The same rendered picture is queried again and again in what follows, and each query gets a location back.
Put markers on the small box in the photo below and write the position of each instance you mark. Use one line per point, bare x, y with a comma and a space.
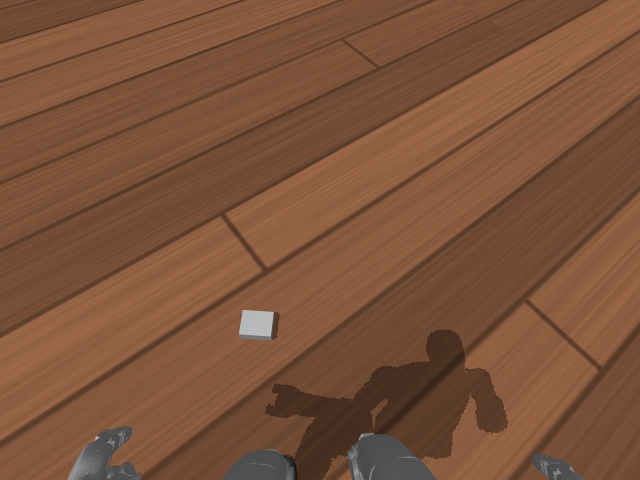
256, 325

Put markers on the right robot hand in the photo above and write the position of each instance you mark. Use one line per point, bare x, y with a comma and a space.
555, 469

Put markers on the left robot hand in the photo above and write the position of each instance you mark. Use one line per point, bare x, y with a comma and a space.
94, 460

